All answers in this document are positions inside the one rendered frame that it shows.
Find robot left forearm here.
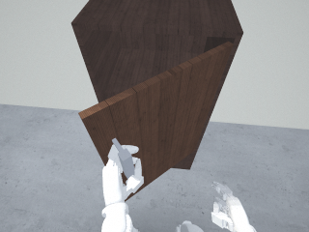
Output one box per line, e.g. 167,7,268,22
101,202,133,232

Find handle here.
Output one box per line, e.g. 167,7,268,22
112,138,135,178

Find left robot hand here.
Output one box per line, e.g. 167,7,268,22
102,144,144,207

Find right robot hand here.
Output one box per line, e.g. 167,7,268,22
211,181,250,232

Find cupboard door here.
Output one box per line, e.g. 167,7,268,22
78,42,234,202

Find robot right shin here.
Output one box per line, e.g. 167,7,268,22
183,220,192,224

